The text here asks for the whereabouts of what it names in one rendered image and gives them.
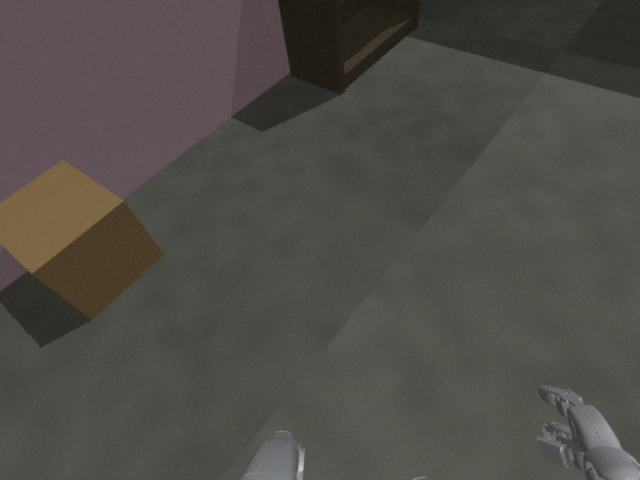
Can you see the right robot hand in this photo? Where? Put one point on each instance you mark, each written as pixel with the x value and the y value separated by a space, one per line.
pixel 565 446

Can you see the bookshelf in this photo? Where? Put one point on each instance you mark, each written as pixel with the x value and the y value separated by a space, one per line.
pixel 331 43

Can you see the right robot arm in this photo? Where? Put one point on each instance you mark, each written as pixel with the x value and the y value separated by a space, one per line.
pixel 610 463

